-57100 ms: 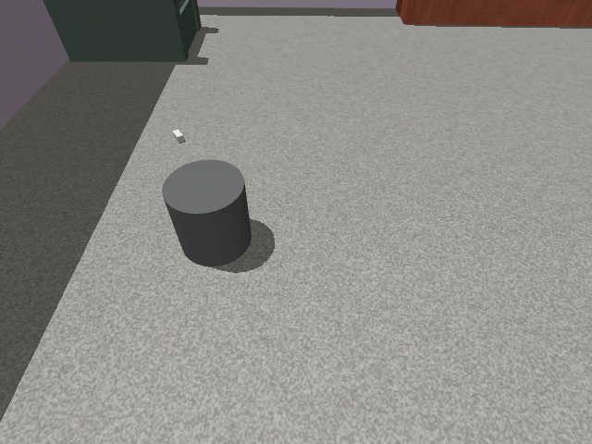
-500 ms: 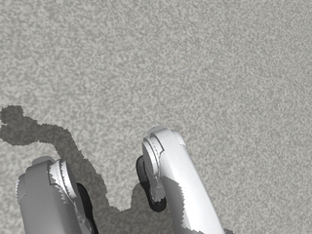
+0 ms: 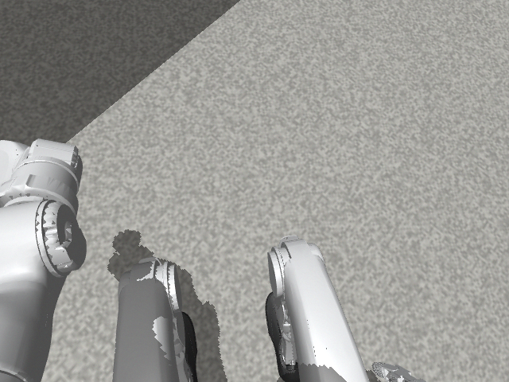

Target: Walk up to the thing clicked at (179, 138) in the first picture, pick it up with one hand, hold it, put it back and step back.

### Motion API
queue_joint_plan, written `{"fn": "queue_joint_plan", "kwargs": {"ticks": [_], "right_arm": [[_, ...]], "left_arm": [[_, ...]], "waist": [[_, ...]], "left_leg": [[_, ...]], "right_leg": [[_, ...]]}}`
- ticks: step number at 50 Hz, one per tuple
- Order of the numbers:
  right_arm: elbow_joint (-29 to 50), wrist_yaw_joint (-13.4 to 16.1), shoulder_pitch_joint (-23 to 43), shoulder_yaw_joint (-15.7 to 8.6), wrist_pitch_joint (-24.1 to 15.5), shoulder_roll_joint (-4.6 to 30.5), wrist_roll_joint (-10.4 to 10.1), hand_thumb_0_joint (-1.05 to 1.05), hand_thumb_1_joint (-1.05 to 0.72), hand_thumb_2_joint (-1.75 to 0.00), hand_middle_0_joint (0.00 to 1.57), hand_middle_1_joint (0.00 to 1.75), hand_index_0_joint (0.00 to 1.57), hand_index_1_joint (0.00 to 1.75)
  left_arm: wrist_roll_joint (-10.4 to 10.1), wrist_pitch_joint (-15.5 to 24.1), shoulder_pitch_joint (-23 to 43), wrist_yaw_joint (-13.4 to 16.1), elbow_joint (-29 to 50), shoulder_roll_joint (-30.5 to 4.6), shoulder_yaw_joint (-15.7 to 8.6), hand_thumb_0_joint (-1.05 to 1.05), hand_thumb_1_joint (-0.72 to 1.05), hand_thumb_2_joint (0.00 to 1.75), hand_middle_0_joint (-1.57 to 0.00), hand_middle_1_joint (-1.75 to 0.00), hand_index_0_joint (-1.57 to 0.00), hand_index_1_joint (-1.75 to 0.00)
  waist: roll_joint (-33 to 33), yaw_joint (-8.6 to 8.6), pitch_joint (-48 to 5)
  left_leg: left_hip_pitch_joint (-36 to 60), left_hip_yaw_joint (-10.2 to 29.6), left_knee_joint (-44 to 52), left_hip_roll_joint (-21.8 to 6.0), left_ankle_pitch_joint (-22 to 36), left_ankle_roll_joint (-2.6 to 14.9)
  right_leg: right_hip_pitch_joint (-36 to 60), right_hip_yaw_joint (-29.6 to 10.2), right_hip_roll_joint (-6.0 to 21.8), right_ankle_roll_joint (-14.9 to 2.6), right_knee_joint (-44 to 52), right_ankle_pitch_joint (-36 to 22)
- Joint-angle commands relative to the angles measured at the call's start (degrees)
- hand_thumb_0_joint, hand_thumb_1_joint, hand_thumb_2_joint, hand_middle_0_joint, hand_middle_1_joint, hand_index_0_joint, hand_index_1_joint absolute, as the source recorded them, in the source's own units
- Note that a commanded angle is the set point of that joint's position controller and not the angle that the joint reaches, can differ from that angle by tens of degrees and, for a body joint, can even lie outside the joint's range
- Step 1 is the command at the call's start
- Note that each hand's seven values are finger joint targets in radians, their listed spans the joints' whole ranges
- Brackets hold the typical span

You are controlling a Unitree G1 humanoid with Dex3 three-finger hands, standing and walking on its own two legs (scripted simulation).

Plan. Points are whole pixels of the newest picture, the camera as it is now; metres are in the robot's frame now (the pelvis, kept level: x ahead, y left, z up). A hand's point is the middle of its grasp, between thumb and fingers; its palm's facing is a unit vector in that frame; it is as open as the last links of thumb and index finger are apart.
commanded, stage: lift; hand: left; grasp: from above
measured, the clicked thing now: (51, 181) +0.47 +0.29 -0.13
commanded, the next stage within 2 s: hold in 1.12 s
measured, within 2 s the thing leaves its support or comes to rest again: neither
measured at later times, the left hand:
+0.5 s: hand out of the picture +0.39 +0.26 +0.12, palm faces -0.06 -0.48 -0.88, open 7.4 cm
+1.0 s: hand out of the picture +0.38 +0.24 +0.22, palm faces -0.08 -0.49 -0.87, open 7.2 cm
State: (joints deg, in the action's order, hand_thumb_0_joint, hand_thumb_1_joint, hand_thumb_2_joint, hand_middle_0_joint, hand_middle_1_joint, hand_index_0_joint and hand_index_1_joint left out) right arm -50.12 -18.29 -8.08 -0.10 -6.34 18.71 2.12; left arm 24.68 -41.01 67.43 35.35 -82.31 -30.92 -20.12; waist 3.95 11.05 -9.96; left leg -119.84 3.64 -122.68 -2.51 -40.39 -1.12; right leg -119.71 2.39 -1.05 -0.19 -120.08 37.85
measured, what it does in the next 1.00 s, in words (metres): rises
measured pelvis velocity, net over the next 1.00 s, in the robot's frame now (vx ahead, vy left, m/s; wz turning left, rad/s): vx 0.04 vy -0.01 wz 0.03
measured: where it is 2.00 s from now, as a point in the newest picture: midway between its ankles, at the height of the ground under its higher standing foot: (237, 364)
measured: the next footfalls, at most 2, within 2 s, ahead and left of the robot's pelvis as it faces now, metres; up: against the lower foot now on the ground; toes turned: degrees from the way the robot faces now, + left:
none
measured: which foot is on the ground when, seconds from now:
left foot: down 0.00-1.00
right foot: down 0.00-1.00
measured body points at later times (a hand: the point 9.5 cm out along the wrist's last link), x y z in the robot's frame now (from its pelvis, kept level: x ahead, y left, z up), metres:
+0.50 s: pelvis +0.02 -0.02 +0.18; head +0.13 +0.00 +0.62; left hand +0.39 +0.28 +0.17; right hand +0.10 -0.29 +0.06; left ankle +0.07 +0.13 -0.38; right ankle +0.09 -0.11 -0.38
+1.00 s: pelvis +0.04 -0.01 +0.28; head +0.12 -0.02 +0.72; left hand +0.38 +0.26 +0.27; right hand +0.13 -0.26 +0.14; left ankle +0.07 +0.13 -0.38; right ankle +0.09 -0.11 -0.38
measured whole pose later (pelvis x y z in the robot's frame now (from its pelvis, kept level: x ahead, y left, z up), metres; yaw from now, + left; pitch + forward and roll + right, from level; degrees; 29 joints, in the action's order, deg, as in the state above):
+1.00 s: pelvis +0.04 -0.01 +0.28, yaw +2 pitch +18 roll -1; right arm -52.7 -7.8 -11.5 -0.7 -10.3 15.1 1.1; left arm 19.3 -51.0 47.5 36.0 -73.6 -13.3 -9.4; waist 3.3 5.3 -9.6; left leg -53.9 0.8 -62.4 -3.7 -26.4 -2.3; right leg -54.2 1.1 -2.0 -1.4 -61.4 25.1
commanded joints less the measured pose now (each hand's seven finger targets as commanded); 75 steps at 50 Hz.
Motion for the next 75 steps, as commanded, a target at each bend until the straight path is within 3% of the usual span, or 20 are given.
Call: {"fn": "queue_joint_plan", "kwargs": {"ticks": [1,5,6,12,15,17,20,24,27,33,38,44,50,51,53,57,59,64,71,75], "right_arm": [[0.6,3.0,-13.4,-3.6,-0.5,11.5,-1.1,0.00,-0.89,-0.90,0.20,0.30,0.20,0.30],[1.4,5.8,-12.1,-3.7,-1.3,11.0,-1.8,0.00,-0.89,-0.90,0.20,0.30,0.20,0.30],[1.9,6.4,-11.6,-3.9,-1.7,10.9,-2.1,0.00,-0.89,-0.90,0.20,0.30,0.20,0.30],[2.9,9.9,-9.1,-3.5,-3.7,10.0,-3.0,0.00,-0.89,-0.90,0.20,0.30,0.20,0.30],[2.7,11.1,-8.2,-3.3,-4.3,9.5,-3.3,0.00,-0.89,-0.90,0.20,0.30,0.20,0.30],[2.1,11.8,-8.5,-3.3,-4.8,9.2,-3.4,0.00,-0.89,-0.90,0.20,0.30,0.20,0.30],[2.7,12.3,-7.3,-3.3,-5.1,8.6,-3.7,0.00,-0.89,-0.90,0.20,0.30,0.20,0.30],[2.1,12.8,-6.6,-2.8,-5.9,7.5,-4.1,0.00,-0.88,-0.90,0.20,0.30,0.20,0.30],[1.2,13.1,-6.6,-2.5,-6.3,6.7,-3.9,0.00,-0.88,-0.89,0.20,0.30,0.20,0.30],[1.4,12.8,-6.0,-2.2,-7.1,5.2,-3.3,0.00,-0.88,-0.89,0.20,0.30,0.20,0.30],[1.8,12.0,-6.0,-2.9,-7.1,5.4,-2.4,0.00,-0.88,-0.89,0.20,0.30,0.20,0.30],[2.1,11.0,-6.0,-3.3,-6.2,5.4,-1.5,0.00,-0.88,-0.89,0.20,0.30,0.20,0.30],[1.7,10.4,-5.2,-3.9,-5.4,5.6,-1.5,0.00,-0.88,-0.89,0.20,0.30,0.20,0.30],[2.1,10.3,-4.5,-4.0,-5.3,6.0,-1.5,0.00,-0.88,-0.89,0.20,0.30,0.20,0.30],[2.0,10.1,-5.0,-3.9,-5.0,6.0,-1.5,0.00,-0.88,-0.89,0.20,0.30,0.20,0.30],[2.0,9.9,-3.4,-4.1,-4.6,5.9,-1.7,0.00,-0.88,-0.89,0.20,0.30,0.20,0.30],[2.0,9.7,-3.2,-4.2,-4.5,6.2,-1.8,0.00,-0.88,-0.89,0.20,0.30,0.20,0.30],[2.8,9.4,-2.5,-4.1,-3.9,6.1,-2.1,0.00,-0.88,-0.89,0.20,0.30,0.20,0.30],[4.1,9.2,-2.7,-4.5,-3.0,6.3,-1.8,0.00,-0.89,-0.90,0.20,0.30,0.20,0.30],[5.2,9.0,-2.5,-4.5,-2.3,6.4,-1.5,0.00,-0.89,-0.90,0.20,0.30,0.20,0.30]], "left_arm": [[4.0,-1.2,19.6,0.8,9.6,-12.7,3.5,0.00,0.80,0.84,-1.15,-0.56,-1.12,-0.59],[5.1,-2.7,16.7,-0.1,10.4,-11.9,4.0,0.00,0.73,0.82,-1.08,-0.58,-1.06,-0.61],[5.2,-3.4,14.9,-0.3,9.6,-10.1,4.5,0.00,0.73,0.82,-1.09,-0.56,-1.06,-0.59],[3.8,-4.9,12.8,-0.5,13.2,-5.4,7.8,0.00,0.63,0.79,-1.01,-0.57,-0.99,-0.60],[2.8,-5.3,10.5,-0.4,14.3,-3.8,8.9,0.00,0.62,0.75,-1.00,-0.56,-0.97,-0.58],[3.0,-5.4,11.7,-0.3,17.1,-4.1,9.0,0.00,0.61,0.75,-0.98,-0.58,-0.96,-0.60],[3.7,-6.8,7.7,0.4,15.9,-3.9,9.5,0.00,0.67,0.76,-1.03,-0.56,-1.01,-0.59],[1.6,-7.6,7.6,0.1,15.6,-1.4,10.2,0.00,0.71,0.73,-1.05,-0.53,-1.04,-0.55],[1.3,-8.2,6.6,0.3,12.9,0.6,11.3,0.00,0.72,0.70,-1.06,-0.50,-1.05,-0.52],[0.7,-8.9,3.6,0.7,10.2,3.1,12.4,0.00,0.76,0.62,-1.06,-0.51,-1.06,-0.51],[-1.6,-9.2,2.8,1.5,11.5,5.6,12.7,0.00,0.79,0.61,-1.08,-0.50,-1.08,-0.50],[-2.3,-9.3,3.5,3.1,15.2,4.6,12.5,0.00,0.83,0.61,-1.11,-0.50,-1.11,-0.51],[-2.1,-10.4,2.7,3.1,20.4,5.2,13.1,0.00,0.85,0.58,-1.13,-0.47,-1.12,-0.48],[-1.9,-11.1,0.7,3.0,16.9,6.6,13.8,0.00,0.86,0.59,-1.14,-0.47,-1.14,-0.48],[-2.3,-11.2,3.2,3.5,20.1,5.9,13.0,0.00,0.84,0.59,-1.12,-0.49,-1.11,-0.50],[-3.8,-12.3,2.3,3.7,20.2,7.5,13.0,0.00,0.85,0.60,-1.13,-0.48,-1.12,-0.49],[-2.8,-12.9,0.9,3.4,19.1,8.3,13.8,0.00,0.88,0.62,-1.16,-0.48,-1.15,-0.50],[-2.8,-13.8,0.8,2.5,18.9,11.3,14.6,0.00,0.90,0.52,-1.16,-0.44,-1.16,-0.45],[-0.2,-13.2,-0.3,2.9,19.3,10.6,14.6,0.00,0.83,0.52,-1.11,-0.45,-1.10,-0.47],[-1.1,-13.0,0.6,3.9,22.3,11.7,14.7,0.00,0.81,0.56,-1.11,-0.48,-1.09,-0.50]], "waist": [[4.9,1.48,-42.5],[3.0,0.21,-41.2],[3.5,-0.04,-40.0],[3.6,-0.52,-36.9],[2.5,-1.05,-34.5],[3.1,-1.54,-34.1],[3.1,-2.83,-31.7],[2.0,-2.61,-28.3],[1.8,-3.03,-24.9],[-0.6,-3.79,-21.2],[-2.5,-3.79,-21.1],[-2.7,-4.39,-22.3],[-1.8,-5.31,-22.1],[-1.6,-5.71,-20.5],[-2.7,-5.53,-21.5],[-2.0,-6.51,-18.3],[-3.0,-6.25,-17.8],[-4.1,-6.08,-16.3],[-2.9,-7.12,-17.4],[-3.4,-6.57,-18.8]], "left_leg": [[30.2,-3.7,16.6,2.0,12.3,2.07],[34.0,-3.0,21.8,1.9,10.7,1.91],[36.8,-2.3,23.9,1.7,10.4,1.59],[44.1,-2.7,31.8,1.6,9.8,1.35],[48.4,-2.5,36.2,1.3,10.7,1.17],[50.8,-2.6,39.0,1.3,12.1,1.13],[55.4,-2.6,43.9,1.1,13.2,0.86],[60.6,-2.4,48.9,0.7,12.7,0.81],[61.8,-3.0,51.9,1.0,13.6,0.68],[65.0,-4.3,56.9,1.6,17.4,0.81],[70.3,-4.1,61.4,1.4,21.1,0.33],[75.0,-4.8,64.7,1.6,24.3,0.24],[80.6,-4.8,69.7,1.6,25.3,-0.18],[81.2,-4.6,70.9,1.5,24.8,-0.37],[82.1,-4.8,71.2,1.6,25.6,-0.17],[84.2,-5.1,73.5,1.8,25.5,-0.35],[85.8,-4.3,75.5,1.6,25.3,-0.51],[87.9,-4.4,77.0,1.7,26.7,-0.43],[89.9,-5.3,77.6,2.2,32.7,-0.59],[92.3,-5.6,77.9,2.6,34.7,-0.42]], "right_leg": [[30.8,1.5,-1.1,0.06,20.7,-13.5],[34.2,1.2,-1.0,0.08,25.3,-10.9],[33.6,1.7,-0.8,-0.11,25.9,-10.6],[40.4,0.3,-1.6,-0.20,35.3,-8.6],[44.3,0.0,-1.8,-0.25,39.3,-9.7],[48.5,-0.4,-1.8,-0.22,41.7,-11.3],[53.0,-0.8,-1.8,-0.25,46.0,-12.3],[57.4,-1.5,-1.8,-0.20,51.5,-10.9],[61.3,-2.1,-2.0,-0.01,55.4,-11.1],[68.8,-3.4,-1.7,0.38,62.2,-14.2],[73.7,-2.9,-1.6,0.51,65.1,-19.2],[78.8,-3.2,-1.5,0.68,68.4,-23.7],[83.4,-2.8,-1.6,0.72,71.7,-23.9],[83.1,-2.5,-1.7,0.51,72.3,-23.5],[85.1,-2.9,-1.9,0.75,73.4,-24.4],[86.1,-2.6,-1.7,0.56,75.1,-24.2],[86.9,-1.8,-1.8,0.68,75.4,-24.5],[87.6,-1.3,-1.8,0.71,76.2,-26.6],[91.2,-1.3,-1.6,0.29,75.9,-34.3],[93.2,-1.5,-1.5,0.38,76.3,-38.5]]}}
